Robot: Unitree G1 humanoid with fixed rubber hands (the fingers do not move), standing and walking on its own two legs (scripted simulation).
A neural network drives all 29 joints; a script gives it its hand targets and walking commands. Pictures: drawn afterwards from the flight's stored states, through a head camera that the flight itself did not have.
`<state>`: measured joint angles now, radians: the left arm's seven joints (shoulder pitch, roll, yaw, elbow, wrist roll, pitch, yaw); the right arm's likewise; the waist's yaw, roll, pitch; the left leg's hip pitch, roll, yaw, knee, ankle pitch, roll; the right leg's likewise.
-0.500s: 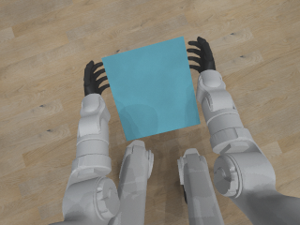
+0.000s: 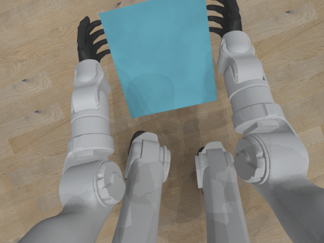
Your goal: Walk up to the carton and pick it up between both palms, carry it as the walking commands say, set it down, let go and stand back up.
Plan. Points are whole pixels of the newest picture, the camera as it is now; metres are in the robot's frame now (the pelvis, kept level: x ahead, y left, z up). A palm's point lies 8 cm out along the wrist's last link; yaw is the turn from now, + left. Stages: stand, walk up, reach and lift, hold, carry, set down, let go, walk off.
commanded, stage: set down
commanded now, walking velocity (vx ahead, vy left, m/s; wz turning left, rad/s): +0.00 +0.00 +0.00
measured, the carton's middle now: (162, 56) +0.51 +0.08 -0.24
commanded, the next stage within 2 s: none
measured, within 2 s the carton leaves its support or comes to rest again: neither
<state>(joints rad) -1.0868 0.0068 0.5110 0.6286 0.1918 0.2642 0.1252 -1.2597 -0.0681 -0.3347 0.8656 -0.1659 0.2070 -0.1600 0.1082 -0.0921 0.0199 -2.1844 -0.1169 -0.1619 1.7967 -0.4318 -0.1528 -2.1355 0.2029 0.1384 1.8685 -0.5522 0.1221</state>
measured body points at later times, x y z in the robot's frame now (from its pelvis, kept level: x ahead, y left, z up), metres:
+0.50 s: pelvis -0.02 +0.00 -0.06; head +0.34 +0.04 +0.18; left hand +0.50 +0.24 -0.22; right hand +0.58 -0.05 -0.21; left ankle +0.13 +0.15 -0.42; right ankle +0.10 -0.13 -0.42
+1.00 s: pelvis +0.01 -0.01 -0.07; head +0.37 +0.02 +0.19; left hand +0.50 +0.23 -0.25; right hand +0.57 -0.06 -0.25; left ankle +0.13 +0.15 -0.42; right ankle +0.10 -0.13 -0.42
